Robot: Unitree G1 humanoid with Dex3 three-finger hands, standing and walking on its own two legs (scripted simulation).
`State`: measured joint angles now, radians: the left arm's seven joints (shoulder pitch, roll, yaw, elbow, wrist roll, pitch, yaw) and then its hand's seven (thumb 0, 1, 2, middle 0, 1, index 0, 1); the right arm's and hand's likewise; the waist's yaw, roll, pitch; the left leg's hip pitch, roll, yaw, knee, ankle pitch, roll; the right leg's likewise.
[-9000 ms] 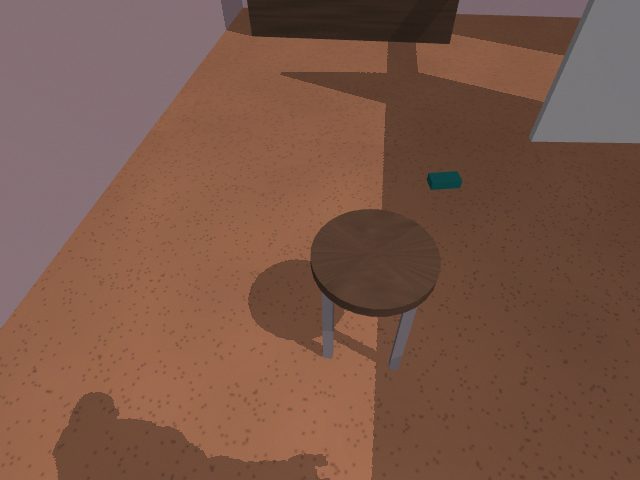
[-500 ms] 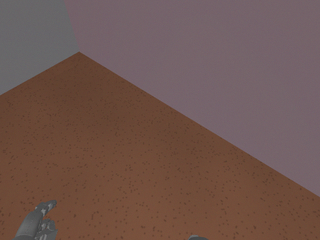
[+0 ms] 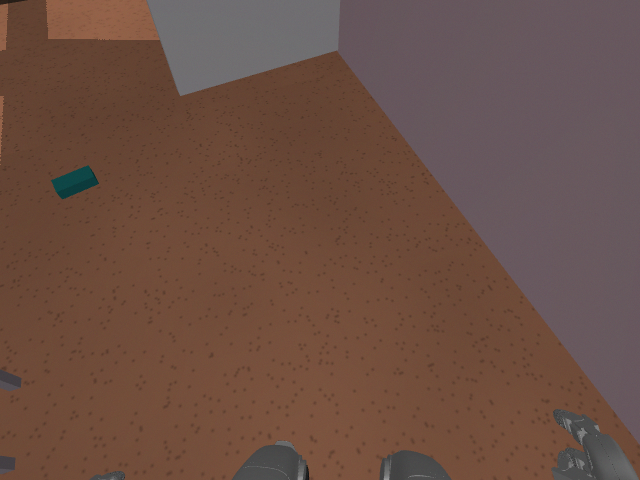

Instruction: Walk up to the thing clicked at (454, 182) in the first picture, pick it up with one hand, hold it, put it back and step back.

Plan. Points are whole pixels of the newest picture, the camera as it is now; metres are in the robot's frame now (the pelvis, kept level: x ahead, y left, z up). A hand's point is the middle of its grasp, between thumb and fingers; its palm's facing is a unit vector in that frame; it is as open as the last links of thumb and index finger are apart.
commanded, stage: walk up
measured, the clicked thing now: (75, 182) +1.12 +1.06 -0.73
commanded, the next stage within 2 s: stand in 1.74 s
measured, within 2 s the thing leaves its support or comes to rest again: neither
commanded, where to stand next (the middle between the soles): +0.05 +0.03 m, yaw +37 degrees
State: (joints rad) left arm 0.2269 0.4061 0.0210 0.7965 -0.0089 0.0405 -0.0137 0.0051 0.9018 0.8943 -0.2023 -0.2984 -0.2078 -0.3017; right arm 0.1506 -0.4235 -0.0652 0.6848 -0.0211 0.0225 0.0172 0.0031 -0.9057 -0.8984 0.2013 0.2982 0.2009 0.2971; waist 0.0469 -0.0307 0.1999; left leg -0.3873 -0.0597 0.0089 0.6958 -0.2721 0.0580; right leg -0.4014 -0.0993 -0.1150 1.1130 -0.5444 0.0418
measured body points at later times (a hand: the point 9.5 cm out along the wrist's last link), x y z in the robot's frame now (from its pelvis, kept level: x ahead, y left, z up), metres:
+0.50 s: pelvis -0.03 -0.01 +0.00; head +0.02 +0.00 +0.45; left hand -0.09 +0.36 -0.07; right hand +0.18 -0.28 -0.11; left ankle -0.06 +0.14 -0.71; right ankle +0.04 -0.16 -0.71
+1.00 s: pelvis -0.03 +0.01 +0.00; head +0.01 +0.04 +0.45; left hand -0.16 +0.29 -0.12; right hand +0.25 -0.19 -0.10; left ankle -0.07 +0.11 -0.69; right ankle +0.07 -0.09 -0.71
